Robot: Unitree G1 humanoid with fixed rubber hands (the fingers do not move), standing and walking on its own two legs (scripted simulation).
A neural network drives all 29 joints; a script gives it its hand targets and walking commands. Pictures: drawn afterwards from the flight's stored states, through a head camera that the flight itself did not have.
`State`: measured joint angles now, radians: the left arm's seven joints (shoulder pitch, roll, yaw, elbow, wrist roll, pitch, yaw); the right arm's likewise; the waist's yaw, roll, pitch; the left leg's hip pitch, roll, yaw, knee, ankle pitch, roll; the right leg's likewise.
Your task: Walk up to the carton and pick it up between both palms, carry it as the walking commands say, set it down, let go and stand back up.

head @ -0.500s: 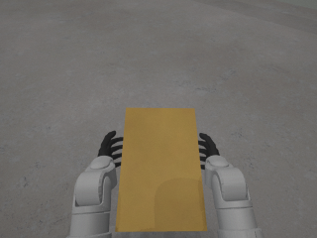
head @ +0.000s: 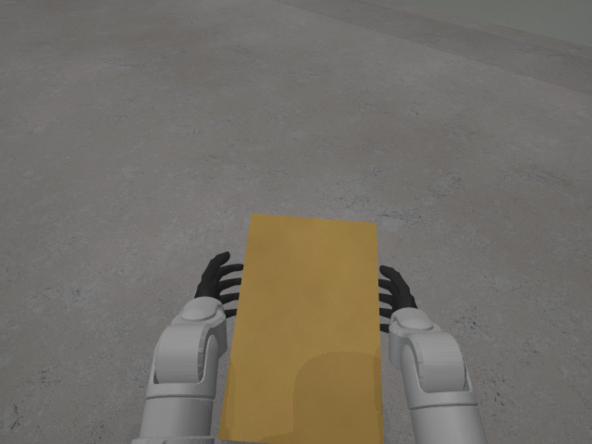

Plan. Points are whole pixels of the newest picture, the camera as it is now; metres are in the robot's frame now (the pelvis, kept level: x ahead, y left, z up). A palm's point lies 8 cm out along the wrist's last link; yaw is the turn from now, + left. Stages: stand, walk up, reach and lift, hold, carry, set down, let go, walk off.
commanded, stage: carry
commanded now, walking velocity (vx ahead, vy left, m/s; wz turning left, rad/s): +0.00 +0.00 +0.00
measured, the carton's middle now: (302, 337) +0.30 +0.00 -0.05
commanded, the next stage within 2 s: none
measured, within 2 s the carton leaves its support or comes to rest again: neither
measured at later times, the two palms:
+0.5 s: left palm (247, 172) +0.58 +0.10 +0.05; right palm (383, 177) +0.58 -0.15 +0.03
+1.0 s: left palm (278, 96) +0.86 +0.05 +0.05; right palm (383, 104) +0.85 -0.20 +0.03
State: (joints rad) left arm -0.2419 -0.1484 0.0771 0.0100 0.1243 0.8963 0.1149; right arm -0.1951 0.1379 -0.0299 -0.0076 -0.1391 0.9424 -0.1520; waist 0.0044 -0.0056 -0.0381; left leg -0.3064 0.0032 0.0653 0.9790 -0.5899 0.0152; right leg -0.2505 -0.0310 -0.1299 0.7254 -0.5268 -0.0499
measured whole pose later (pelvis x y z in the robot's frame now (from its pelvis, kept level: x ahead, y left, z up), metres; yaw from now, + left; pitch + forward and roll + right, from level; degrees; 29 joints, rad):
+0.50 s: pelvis +0.28 -0.04 +0.00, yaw +2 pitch +4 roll +3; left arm -0.24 -0.15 0.07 -0.02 0.14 0.81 0.12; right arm -0.21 0.14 -0.03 0.02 -0.15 0.85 -0.14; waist 0.01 -0.08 0.01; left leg -0.48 -0.04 0.08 0.97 -0.52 0.04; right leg -0.15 0.01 -0.12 0.64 -0.56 -0.10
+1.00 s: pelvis +0.55 -0.08 +0.01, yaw +4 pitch +5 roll +3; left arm -0.27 -0.15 0.08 0.04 0.17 0.77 0.10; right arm -0.22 0.14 -0.05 0.05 -0.15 0.80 -0.15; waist -0.03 -0.04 0.02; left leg -0.31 -0.03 0.02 0.84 -0.57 0.01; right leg -0.42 -0.03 -0.08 0.72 -0.38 -0.07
